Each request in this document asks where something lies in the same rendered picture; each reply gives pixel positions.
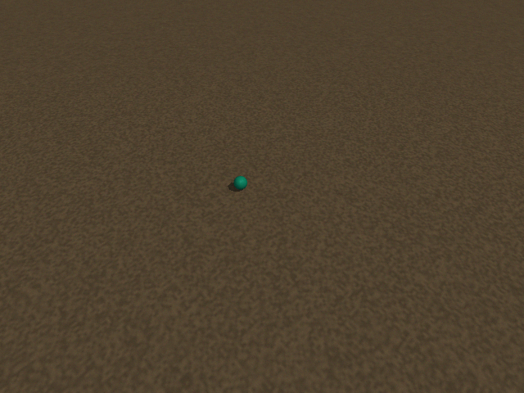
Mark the ball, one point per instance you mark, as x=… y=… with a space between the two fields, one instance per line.
x=240 y=182

